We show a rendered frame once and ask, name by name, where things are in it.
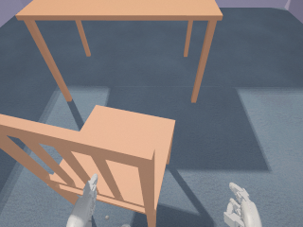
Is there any robot right hand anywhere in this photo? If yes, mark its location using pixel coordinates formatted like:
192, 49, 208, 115
223, 183, 262, 227

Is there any robot left hand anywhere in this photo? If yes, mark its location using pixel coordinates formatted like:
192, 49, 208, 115
66, 173, 98, 227

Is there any table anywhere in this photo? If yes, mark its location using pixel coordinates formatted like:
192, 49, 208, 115
15, 0, 223, 103

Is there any chair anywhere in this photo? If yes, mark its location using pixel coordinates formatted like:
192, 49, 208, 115
0, 105, 175, 227

